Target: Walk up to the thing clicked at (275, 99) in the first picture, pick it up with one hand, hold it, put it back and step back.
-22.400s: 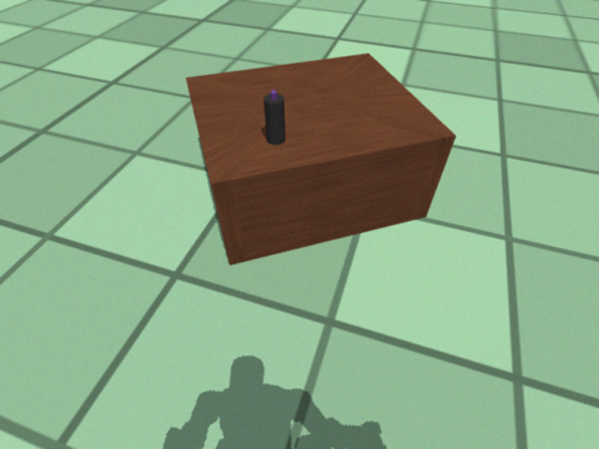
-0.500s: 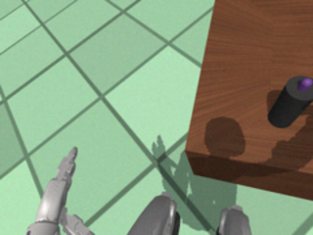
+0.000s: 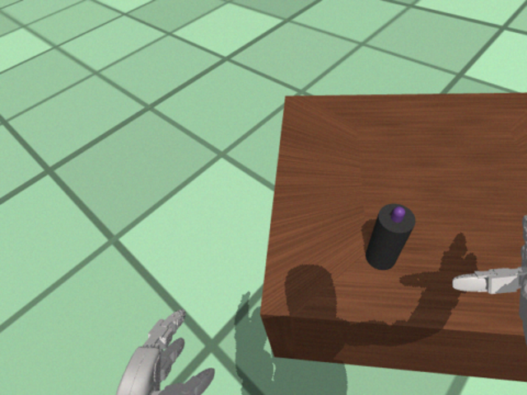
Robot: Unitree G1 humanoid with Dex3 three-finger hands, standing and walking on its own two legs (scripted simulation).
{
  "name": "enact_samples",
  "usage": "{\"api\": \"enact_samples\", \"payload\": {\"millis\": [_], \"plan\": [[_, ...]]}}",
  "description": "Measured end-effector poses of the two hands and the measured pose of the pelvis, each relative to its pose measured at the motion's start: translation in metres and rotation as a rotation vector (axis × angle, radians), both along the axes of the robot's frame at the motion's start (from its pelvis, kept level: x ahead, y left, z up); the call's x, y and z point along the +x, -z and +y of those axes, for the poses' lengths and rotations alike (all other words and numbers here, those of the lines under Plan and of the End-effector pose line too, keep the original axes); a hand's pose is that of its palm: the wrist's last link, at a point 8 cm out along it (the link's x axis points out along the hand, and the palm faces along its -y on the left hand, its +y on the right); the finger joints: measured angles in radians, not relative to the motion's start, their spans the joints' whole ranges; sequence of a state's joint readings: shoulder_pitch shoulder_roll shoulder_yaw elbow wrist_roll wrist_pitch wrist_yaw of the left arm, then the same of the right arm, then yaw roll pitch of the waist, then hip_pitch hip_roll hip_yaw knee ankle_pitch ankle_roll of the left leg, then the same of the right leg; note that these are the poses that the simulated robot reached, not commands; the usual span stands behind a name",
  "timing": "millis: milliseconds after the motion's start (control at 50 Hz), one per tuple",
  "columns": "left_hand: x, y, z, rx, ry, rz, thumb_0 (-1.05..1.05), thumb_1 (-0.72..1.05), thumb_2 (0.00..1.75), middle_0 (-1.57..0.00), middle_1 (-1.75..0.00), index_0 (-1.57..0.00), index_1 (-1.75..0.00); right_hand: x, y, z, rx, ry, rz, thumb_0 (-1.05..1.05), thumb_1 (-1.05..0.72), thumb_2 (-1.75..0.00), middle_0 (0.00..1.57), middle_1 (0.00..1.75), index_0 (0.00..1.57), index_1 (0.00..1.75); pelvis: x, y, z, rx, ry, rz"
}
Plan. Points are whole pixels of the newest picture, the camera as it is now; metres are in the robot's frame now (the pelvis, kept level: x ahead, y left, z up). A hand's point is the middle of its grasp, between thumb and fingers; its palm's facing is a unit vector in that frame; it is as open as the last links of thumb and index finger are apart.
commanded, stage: home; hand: right
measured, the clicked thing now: (389, 235) +0.50 -0.19 -0.16
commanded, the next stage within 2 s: none
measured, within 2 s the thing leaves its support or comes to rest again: neither
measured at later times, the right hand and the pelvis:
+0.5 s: hand out of the picture +0.16 -0.16 -0.05, palm faces +0.15 +0.96 -0.25, open 17.4 cm; pelvis +0.00 +0.03 +0.02, yaw -2 degrees
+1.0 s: hand out of the picture +0.14 -0.14 -0.05, palm faces +0.16 +0.95 -0.26, open 17.5 cm; pelvis -0.01 +0.05 +0.02, yaw -3 degrees
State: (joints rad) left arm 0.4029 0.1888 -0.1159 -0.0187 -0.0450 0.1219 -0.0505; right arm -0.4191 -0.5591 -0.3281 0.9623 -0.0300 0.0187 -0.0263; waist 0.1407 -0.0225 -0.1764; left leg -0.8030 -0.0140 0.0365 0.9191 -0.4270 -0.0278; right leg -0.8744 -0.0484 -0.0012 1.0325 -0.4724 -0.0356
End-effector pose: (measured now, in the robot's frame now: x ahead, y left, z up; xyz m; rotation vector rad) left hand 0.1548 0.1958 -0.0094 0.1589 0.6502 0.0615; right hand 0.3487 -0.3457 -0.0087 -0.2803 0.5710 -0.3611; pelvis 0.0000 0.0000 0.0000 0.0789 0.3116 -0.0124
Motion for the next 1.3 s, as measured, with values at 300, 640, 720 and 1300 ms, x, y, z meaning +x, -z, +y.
{"api": "enact_samples", "payload": {"millis": [300, 640, 720, 1300], "plan": [[0.008, 0.001, 0.023, 0.044, -0.037, 0.035, 0.01, 0.78, 0.83, -0.19, -0.27, -0.18, -0.27, -0.117, 0.006, 0.092, 0.113, -0.101, -0.018, -0.01, 0.46, -0.11, 0.07, 0.07, 0.07, 0.07, 0.005, -0.022, 0.011, -0.036, 0.009, -0.142], [-0.017, 0.049, 0.076, 0.098, -0.1, 0.142, 0.01, 0.89, 0.89, -0.21, -0.29, -0.2, -0.29, -0.232, 0.013, 0.156, 0.129, -0.063, 0.143, -0.01, 0.54, -0.06, 0.06, 0.05, 0.06, 0.06, -0.011, -0.018, 0.044, -0.068, 0.036, -0.209], [-0.015, 0.045, 0.085, 0.113, -0.105, 0.097, 0.01, 0.9, 0.9, -0.21, -0.29, -0.2, -0.29, -0.225, 0.007, 0.159, 0.109, -0.065, 0.11, -0.01, 0.55, -0.06, 0.06, 0.05, 0.06, 0.06, -0.014, -0.018, 0.049, -0.073, 0.037, -0.213], [0.002, 0.052, 0.069, 0.175, 0.034, 0.153, 0.01, 0.9, 0.9, -0.21, -0.3, -0.2, -0.3, -0.208, 0.023, 0.134, 0.053, -0.169, 0.221, -0.01, 0.54, -0.05, 0.06, 0.05, 0.06, 0.06, 0.0, -0.025, 0.031, -0.068, 0.035, -0.256]]}}
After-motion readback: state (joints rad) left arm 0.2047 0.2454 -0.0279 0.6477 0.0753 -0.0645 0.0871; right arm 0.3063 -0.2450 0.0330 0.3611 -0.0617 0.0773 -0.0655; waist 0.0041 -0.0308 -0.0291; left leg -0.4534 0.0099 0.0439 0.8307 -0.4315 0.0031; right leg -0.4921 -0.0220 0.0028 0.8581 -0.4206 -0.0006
